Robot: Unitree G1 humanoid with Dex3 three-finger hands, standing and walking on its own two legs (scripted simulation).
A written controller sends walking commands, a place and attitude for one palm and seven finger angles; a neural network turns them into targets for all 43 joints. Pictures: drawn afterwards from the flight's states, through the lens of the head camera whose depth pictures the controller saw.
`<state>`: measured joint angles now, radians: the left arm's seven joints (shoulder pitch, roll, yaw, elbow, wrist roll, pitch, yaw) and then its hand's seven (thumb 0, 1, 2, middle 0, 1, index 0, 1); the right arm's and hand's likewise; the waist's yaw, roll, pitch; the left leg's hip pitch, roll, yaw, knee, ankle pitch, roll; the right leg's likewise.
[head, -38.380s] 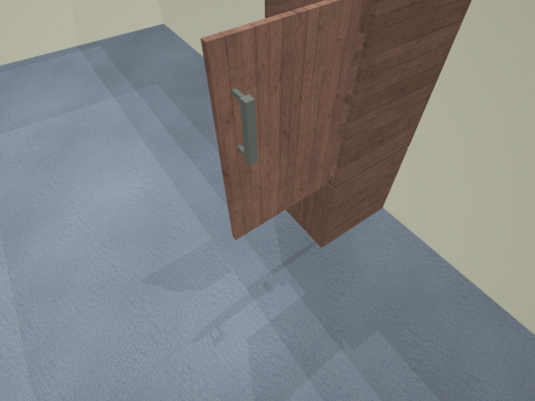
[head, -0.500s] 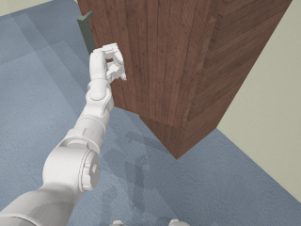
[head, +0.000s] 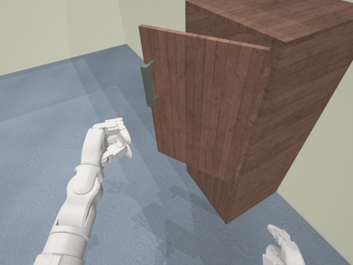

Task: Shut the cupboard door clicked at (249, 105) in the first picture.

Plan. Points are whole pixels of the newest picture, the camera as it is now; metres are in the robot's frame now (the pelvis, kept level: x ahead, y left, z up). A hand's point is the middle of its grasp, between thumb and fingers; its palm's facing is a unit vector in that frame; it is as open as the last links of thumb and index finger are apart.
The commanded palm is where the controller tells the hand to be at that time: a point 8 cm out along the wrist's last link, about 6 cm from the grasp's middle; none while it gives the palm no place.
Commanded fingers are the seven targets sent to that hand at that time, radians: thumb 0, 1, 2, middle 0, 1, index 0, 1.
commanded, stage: draw the hand back to the body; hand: left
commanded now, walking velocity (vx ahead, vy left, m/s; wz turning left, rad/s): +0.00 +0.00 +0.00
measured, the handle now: (151, 84) +0.67 +0.12 +0.07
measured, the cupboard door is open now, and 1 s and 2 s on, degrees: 30 30 30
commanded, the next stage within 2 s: step back with the hand held close in 0.94 s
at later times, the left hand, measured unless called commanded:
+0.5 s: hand (30, 187) +0.21 +0.26 +0.16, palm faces +0.40 -0.83 -0.38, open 5.6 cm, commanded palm +0.16 +0.31 +0.18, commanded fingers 0.00 0.90 0.90 -0.25 -0.36 -0.25 -0.36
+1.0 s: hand (16, 196) +0.19 +0.27 +0.17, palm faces +0.46 -0.79 -0.40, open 7.4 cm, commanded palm +0.14 +0.31 +0.18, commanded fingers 0.00 0.90 0.90 -0.20 -0.30 -0.20 -0.30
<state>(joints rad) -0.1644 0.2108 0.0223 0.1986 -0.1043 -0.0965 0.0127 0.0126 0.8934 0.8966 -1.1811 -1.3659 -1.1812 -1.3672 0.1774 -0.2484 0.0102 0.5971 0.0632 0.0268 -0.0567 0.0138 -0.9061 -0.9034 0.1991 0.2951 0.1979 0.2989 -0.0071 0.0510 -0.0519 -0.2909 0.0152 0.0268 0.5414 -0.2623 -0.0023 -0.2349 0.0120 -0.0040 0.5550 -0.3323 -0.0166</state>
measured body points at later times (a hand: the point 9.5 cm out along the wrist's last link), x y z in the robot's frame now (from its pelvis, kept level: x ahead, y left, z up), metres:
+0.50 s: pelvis +0.01 +0.01 +0.01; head -0.01 -0.02 +0.46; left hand +0.19 +0.31 +0.18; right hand +0.20 -0.19 -0.09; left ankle +0.01 +0.12 -0.73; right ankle -0.02 -0.11 -0.73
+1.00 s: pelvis +0.01 +0.00 +0.01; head -0.02 -0.02 +0.46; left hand +0.16 +0.31 +0.19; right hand +0.21 -0.21 -0.07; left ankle +0.01 +0.12 -0.73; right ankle -0.02 -0.11 -0.73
